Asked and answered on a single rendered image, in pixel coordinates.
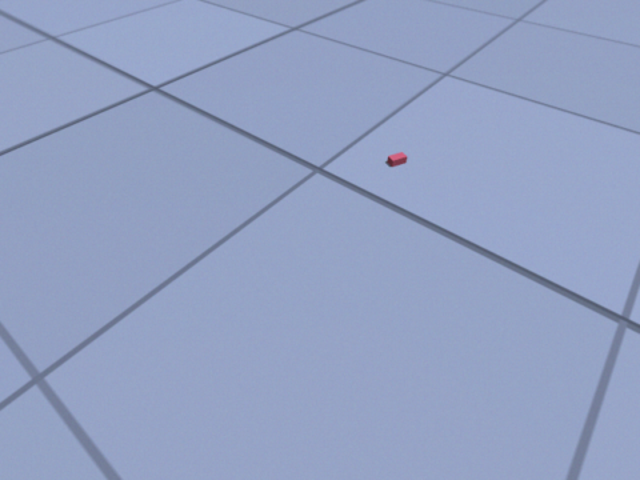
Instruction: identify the small box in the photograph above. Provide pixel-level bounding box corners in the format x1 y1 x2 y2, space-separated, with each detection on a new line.
387 152 407 167

